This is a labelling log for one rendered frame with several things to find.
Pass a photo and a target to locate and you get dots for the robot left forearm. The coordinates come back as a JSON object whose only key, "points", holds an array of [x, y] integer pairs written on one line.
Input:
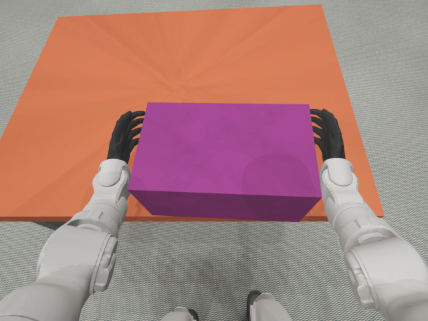
{"points": [[108, 206]]}

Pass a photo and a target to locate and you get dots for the robot right upper arm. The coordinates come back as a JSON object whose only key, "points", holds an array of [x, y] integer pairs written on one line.
{"points": [[387, 276]]}

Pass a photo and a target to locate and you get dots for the robot right hand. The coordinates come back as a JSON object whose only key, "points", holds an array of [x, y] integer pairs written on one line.
{"points": [[330, 142]]}

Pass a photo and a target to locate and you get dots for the right robot foot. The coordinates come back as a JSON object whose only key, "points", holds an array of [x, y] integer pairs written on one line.
{"points": [[250, 299]]}

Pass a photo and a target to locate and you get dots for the robot left upper arm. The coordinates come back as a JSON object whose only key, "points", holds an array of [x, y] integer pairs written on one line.
{"points": [[77, 263]]}

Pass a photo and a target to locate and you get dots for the carton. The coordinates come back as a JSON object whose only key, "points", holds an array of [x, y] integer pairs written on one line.
{"points": [[227, 161]]}

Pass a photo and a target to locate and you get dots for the robot right forearm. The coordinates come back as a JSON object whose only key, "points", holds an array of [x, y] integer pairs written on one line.
{"points": [[351, 218]]}

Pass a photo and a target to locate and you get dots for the robot left shin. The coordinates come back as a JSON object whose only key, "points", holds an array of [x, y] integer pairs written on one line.
{"points": [[181, 309]]}

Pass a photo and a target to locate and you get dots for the table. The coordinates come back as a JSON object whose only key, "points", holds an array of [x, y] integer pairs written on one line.
{"points": [[95, 68]]}

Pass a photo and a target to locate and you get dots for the robot left hand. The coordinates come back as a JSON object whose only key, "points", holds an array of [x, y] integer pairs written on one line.
{"points": [[122, 142]]}

